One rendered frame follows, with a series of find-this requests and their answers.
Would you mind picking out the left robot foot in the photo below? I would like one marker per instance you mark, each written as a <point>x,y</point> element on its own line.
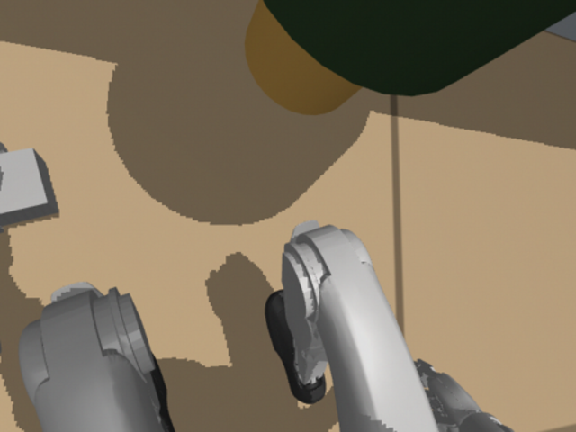
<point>161,390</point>

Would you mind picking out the potted plant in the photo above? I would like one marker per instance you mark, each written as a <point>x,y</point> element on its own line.
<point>310,56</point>

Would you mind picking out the right robot foot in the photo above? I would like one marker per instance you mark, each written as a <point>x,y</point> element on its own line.
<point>282,340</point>

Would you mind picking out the carton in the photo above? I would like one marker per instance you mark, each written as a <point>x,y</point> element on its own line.
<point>26,191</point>

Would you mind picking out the right robot arm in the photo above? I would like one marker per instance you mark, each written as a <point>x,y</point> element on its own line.
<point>483,422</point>

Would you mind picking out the right robot hand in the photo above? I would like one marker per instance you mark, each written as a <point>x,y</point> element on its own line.
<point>450,402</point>

